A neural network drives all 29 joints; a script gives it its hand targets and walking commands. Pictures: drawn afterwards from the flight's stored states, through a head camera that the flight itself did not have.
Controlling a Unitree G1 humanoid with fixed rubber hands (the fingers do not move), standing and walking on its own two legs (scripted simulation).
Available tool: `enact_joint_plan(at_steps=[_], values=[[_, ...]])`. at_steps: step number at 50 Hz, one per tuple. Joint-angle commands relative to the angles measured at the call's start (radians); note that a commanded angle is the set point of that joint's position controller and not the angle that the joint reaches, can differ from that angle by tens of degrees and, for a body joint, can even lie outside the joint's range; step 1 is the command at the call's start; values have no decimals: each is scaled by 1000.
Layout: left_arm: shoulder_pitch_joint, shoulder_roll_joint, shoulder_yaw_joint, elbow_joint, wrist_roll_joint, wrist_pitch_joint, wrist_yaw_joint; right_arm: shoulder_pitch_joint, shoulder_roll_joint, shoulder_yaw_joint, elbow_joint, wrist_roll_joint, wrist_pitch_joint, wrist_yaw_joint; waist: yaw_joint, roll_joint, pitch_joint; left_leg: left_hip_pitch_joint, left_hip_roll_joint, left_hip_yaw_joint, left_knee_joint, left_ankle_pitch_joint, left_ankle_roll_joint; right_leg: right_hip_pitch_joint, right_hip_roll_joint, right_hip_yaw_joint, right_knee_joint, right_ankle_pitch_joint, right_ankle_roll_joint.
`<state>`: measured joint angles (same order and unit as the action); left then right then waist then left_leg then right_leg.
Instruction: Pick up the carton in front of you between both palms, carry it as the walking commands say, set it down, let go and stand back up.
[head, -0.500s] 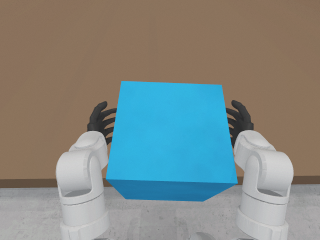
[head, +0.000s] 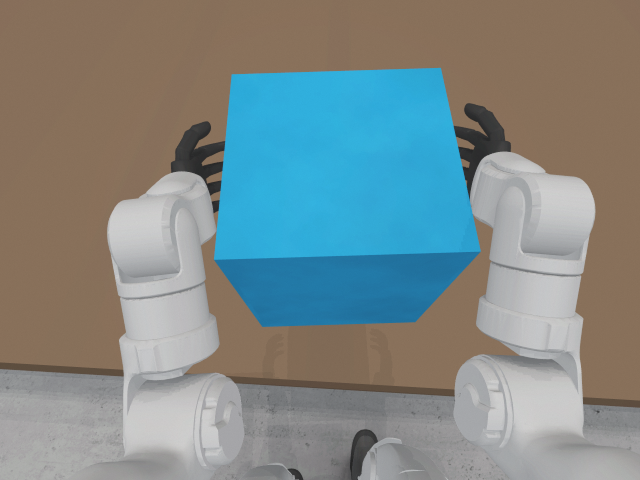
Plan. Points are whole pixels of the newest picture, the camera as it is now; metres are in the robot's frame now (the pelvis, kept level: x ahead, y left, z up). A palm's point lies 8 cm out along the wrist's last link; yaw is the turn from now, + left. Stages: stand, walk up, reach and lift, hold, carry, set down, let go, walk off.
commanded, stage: carry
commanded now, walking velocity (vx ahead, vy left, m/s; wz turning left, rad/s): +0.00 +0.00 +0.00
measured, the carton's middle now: (337, 217) +0.40 +0.00 +0.05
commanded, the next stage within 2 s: none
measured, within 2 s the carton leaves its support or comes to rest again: neither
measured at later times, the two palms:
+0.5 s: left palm (147, 138) +0.45 +0.20 +0.14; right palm (432, 127) +0.46 -0.10 +0.14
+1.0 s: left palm (123, 110) +0.50 +0.25 +0.13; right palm (382, 80) +0.54 -0.05 +0.13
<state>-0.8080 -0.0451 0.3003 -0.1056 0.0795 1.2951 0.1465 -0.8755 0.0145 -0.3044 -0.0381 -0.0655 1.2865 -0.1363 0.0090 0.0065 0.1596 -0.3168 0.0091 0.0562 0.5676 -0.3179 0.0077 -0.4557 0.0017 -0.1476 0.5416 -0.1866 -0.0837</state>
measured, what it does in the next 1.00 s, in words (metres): walks ahead: right foot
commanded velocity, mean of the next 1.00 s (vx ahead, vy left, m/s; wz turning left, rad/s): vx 0.00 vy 0.00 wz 0.00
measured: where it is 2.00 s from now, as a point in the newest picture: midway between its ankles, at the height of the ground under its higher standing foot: (298, 447)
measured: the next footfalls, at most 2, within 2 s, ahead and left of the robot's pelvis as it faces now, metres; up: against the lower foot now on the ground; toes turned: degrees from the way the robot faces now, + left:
right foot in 0.86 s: +0.19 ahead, +0.01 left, +0.00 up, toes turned -5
left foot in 1.10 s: +0.19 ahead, +0.19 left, +0.00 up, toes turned +4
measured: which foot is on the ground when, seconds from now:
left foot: down 0.00-0.90, up 0.92-1.00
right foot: down 0.00-0.64, up 0.66-0.84, down 0.86-1.00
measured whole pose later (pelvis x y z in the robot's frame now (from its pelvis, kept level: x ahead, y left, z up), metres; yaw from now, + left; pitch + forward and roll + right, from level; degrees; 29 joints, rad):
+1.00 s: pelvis +0.16 +0.06 +0.01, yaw +3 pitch +3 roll +0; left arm -0.65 -0.02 0.20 0.05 0.06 1.20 0.14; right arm -0.67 0.02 -0.23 0.06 -0.07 1.20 -0.12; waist 0.06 0.00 0.02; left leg -0.47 -0.04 0.04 1.17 -0.45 0.02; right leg -0.23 0.06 -0.11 0.39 -0.22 -0.12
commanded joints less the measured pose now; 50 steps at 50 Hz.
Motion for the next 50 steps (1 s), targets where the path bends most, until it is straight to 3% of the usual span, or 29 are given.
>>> enact_joint_plan(at_steps=[1,4,7,10,14,18,21,23,25,26,27,28,29,30,31,33,34,35,38,40,42,43,44,45,46,47,48,49,50], values=[[-776,-970,-721,-178,-438,-13,-216,-619,1029,691,-112,385,-8,196,7,-31,-863,188,66,-33,29,393,19,547,-202,163,78,917,-32],[-683,-949,-747,-154,-413,-10,-217,-551,1006,717,-112,375,-4,207,3,-2,-883,236,95,-45,70,633,35,487,-164,132,121,835,-31],[-638,-963,-767,-97,-404,-12,-230,-526,1012,743,-89,380,-4,228,-1,20,-832,246,110,-48,68,737,45,412,-133,98,108,713,-32],[-606,-998,-777,-14,-405,-24,-248,-507,1038,760,-38,391,-12,252,-8,27,-756,256,111,-41,43,785,38,368,-102,61,55,618,-20],[-567,-1051,-777,97,-405,-57,-268,-473,1083,759,55,398,-43,279,-12,19,-698,238,96,-21,-4,801,5,400,-91,37,24,660,-12],[-595,-1089,-784,101,-433,-97,-271,-497,1115,759,60,420,-80,286,-12,22,-657,277,93,-3,-88,834,-15,390,-85,20,13,617,-7],[-595,-1089,-783,79,-443,-108,-259,-492,1109,756,43,433,-89,280,-15,77,-639,416,116,-9,-49,1109,-6,282,-41,-29,-49,375,22],[-578,-1083,-777,74,-439,-107,-252,-474,1099,752,35,436,-90,274,-14,94,-641,446,125,-15,11,1243,-6,285,-19,-56,-124,323,39],[-566,-1076,-774,72,-439,-106,-251,-459,1088,751,27,438,-92,269,-2,47,-661,305,97,7,76,1104,-27,462,-35,-40,-144,554,26],[-553,-1073,-775,75,-439,-106,-251,-458,1082,753,24,437,-92,267,8,-7,-669,151,68,26,70,860,-44,617,-71,-4,-113,789,-6],[-545,-1075,-777,79,-442,-106,-252,-458,1083,754,21,434,-92,265,18,-89,-665,-53,35,47,13,502,-62,801,-140,63,-32,1064,-55],[-546,-1076,-781,83,-447,-107,-252,-455,1094,752,24,429,-92,264,25,-170,-642,-212,5,40,-92,84,-73,928,-207,135,15,1222,-102],[-540,-1079,-780,94,-452,-108,-252,-447,1094,747,31,428,-88,264,20,-180,-633,-163,4,27,-279,6,-67,905,-220,144,39,1242,-106],[-528,-1070,-778,91,-451,-110,-250,-442,1093,747,40,426,-85,267,11,-127,-632,57,12,42,-462,239,-63,746,-197,110,59,1084,-76],[-553,-1064,-783,70,-452,-111,-250,-436,1100,743,57,422,-86,269,-15,-27,-618,271,38,39,-451,603,-59,528,-139,45,124,717,-31],[-537,-1078,-774,96,-446,-105,-250,-380,1069,709,108,406,-83,267,-44,266,-591,821,198,-59,-100,1637,9,-166,18,-78,355,-321,40],[-520,-1080,-766,118,-435,-105,-248,-367,1071,701,111,406,-83,268,-69,236,-580,865,237,-85,-44,1769,54,-301,35,-35,458,-372,50],[-523,-1082,-761,115,-431,-108,-249,-396,1075,710,89,416,-87,270,-78,200,-577,829,251,-94,-53,1711,88,-340,30,8,505,-360,43],[-589,-1088,-764,56,-445,-110,-241,-516,1099,748,-10,448,-96,272,-43,116,-581,649,225,-43,-72,1383,122,-255,13,26,509,-202,36],[-597,-1084,-771,20,-449,-107,-234,-547,1108,765,-49,459,-96,270,-12,112,-622,523,202,21,-45,1427,135,-81,35,16,411,-111,17],[-598,-1072,-779,-10,-454,-105,-235,-521,1102,779,-64,450,-95,267,21,118,-660,507,196,45,48,1549,136,63,43,3,139,25,-8],[-578,-1070,-782,-14,-455,-107,-239,-513,1098,790,-71,449,-95,265,60,85,-682,490,181,67,170,1506,130,178,51,-30,-50,189,-7],[-585,-1075,-786,-18,-453,-114,-243,-535,1101,806,-83,459,-94,267,104,-32,-669,392,93,130,368,1295,90,350,88,-56,-278,463,-8],[-561,-1072,-791,-7,-454,-114,-248,-536,1078,807,-70,461,-93,267,113,-126,-618,116,27,123,551,578,57,573,-17,70,-366,813,-54],[-522,-1047,-778,43,-452,-109,-249,-482,1068,798,-23,442,-85,267,18,-253,-639,-205,-80,26,733,-187,2,814,-236,315,-72,1624,-174],[-503,-1031,-785,75,-447,-101,-255,-390,1037,772,50,425,-81,260,23,-132,-728,-255,-63,-78,821,-241,-13,856,-341,344,-49,1653,-257],[-503,-1043,-790,80,-458,-100,-264,-354,1025,749,58,402,-83,253,21,-55,-736,-287,-21,-135,800,-220,-11,813,-353,339,-72,1350,-260],[-541,-1059,-787,73,-476,-102,-273,-356,1030,729,67,381,-85,248,8,14,-690,-301,5,-130,678,-191,2,747,-313,300,-89,1102,-212],[-585,-1074,-792,57,-499,-103,-282,-364,1044,718,72,365,-89,244,4,-1,-635,-309,-1,-95,543,-159,0,691,-277,265,-96,1053,-178]])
